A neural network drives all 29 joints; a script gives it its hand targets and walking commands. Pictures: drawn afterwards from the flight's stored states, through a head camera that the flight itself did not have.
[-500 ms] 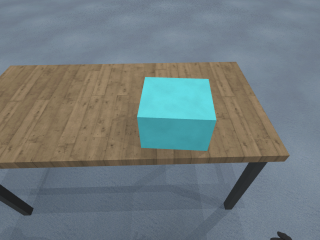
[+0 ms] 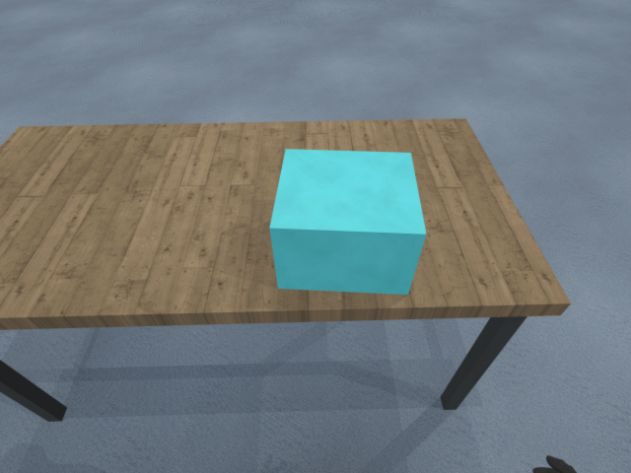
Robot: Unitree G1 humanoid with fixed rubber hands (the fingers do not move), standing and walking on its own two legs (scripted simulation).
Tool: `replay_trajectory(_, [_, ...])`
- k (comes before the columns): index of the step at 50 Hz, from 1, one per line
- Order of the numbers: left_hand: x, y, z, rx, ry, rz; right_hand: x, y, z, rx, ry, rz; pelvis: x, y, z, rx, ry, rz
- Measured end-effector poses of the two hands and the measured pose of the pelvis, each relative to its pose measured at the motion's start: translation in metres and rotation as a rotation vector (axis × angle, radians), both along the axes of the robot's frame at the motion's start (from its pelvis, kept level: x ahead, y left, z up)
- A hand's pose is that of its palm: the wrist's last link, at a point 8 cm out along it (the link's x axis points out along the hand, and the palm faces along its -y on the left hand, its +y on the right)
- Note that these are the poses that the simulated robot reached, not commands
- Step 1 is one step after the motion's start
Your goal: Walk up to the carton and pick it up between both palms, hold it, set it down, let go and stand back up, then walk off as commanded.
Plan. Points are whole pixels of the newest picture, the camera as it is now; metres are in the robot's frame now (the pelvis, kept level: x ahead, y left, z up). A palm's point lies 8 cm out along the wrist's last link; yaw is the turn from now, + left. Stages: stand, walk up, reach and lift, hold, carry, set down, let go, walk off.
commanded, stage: reach and lift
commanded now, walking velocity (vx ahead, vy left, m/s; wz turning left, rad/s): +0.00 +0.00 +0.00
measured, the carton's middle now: (345, 219) +0.57 -0.03 -0.03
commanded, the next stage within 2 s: none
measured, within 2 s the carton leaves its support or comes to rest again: neither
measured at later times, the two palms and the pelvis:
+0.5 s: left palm (103, 446) +0.18 +0.29 -0.05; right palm out of the picture +0.14 -0.29 -0.07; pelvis +0.00 +0.01 +0.01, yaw +0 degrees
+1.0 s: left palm (120, 444) +0.17 +0.24 -0.01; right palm (573, 470) +0.15 -0.27 -0.01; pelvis -0.02 +0.00 +0.01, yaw +0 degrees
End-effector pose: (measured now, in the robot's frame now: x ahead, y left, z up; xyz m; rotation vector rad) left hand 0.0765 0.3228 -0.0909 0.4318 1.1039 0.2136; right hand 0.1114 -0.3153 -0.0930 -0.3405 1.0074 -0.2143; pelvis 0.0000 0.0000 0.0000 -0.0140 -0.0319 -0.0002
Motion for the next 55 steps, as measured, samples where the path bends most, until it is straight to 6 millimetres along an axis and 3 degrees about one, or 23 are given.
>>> replay_trajectory(5, [0.026,-0.008,0.003,0.041,0.104,0.010,-0.002,0.002,-0.006,0.036,-0.061,0.035,-0.005,-0.003,-0.001,0.005,-0.011,0.001])
replay_trajectory(10, [0.078,-0.027,0.020,0.021,-0.018,-0.033,0.002,0.002,-0.005,0.035,-0.082,0.045,-0.003,-0.004,-0.001,0.006,-0.009,0.000])
replay_trajectory(14, [0.099,-0.035,0.031,-0.003,-0.116,-0.049,0.022,0.004,0.006,0.027,-0.165,0.071,0.001,-0.003,-0.001,0.004,-0.002,0.000])
replay_trajectory(24, [0.105,-0.036,0.036,-0.064,-0.187,-0.036,0.033,0.020,0.026,0.029,-0.245,0.059,0.001,0.008,0.004,-0.014,-0.019,-0.001])
replay_trajectory(34, [0.103,-0.052,0.049,-0.150,-0.328,-0.033,0.037,0.045,0.050,0.087,-0.363,0.053,-0.012,0.018,0.010,-0.029,-0.050,0.000])
replay_trajectory(44, [0.093,-0.065,0.065,-0.167,-0.431,-0.036,0.040,0.044,0.070,0.127,-0.461,0.057,-0.024,0.007,0.012,-0.015,-0.075,0.001])
replay_trajectory(55, [0.101,-0.083,0.083,-0.232,-0.546,-0.043,0.050,0.052,0.088,0.172,-0.557,0.050,-0.023,-0.007,0.014,0.003,-0.075,0.001])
